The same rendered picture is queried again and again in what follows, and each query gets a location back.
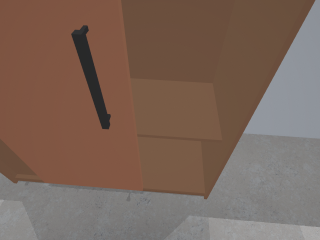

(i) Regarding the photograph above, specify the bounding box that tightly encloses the handle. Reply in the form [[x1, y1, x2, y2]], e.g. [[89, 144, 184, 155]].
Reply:
[[71, 25, 111, 130]]

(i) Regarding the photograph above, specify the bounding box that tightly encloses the wardrobe door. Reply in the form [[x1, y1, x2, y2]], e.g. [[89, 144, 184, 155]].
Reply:
[[0, 139, 37, 176], [0, 0, 144, 191]]

